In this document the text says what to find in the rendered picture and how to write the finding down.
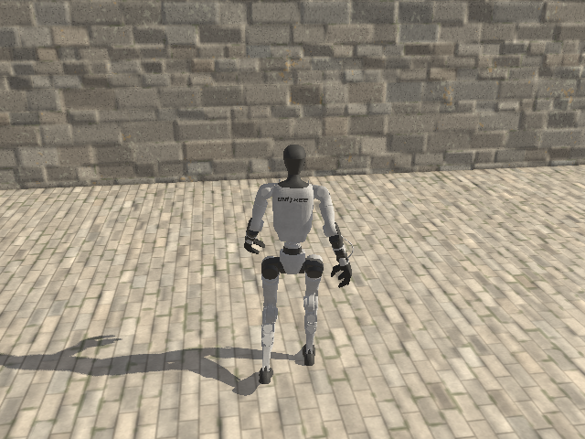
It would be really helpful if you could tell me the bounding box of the left robot hand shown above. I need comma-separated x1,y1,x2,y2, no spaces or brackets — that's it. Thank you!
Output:
244,239,265,254

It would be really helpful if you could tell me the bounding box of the left robot upper arm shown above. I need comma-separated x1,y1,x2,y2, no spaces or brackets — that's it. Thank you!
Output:
249,183,275,231

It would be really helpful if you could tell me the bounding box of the robot right forearm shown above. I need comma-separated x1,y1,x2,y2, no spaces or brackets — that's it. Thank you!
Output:
329,222,349,266

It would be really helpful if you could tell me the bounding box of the right robot hand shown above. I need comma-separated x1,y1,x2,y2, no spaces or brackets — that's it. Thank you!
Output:
331,262,352,288

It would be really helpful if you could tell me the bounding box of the robot left forearm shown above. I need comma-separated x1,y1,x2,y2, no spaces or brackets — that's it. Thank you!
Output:
245,218,259,244

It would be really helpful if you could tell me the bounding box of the humanoid robot torso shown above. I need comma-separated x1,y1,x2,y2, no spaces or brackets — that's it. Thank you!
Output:
272,179,314,274

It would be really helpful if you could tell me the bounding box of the right robot thigh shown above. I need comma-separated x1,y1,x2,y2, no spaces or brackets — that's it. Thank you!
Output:
303,254,324,312

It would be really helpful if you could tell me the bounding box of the right robot upper arm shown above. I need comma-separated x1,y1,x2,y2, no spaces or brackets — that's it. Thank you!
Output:
313,185,338,237

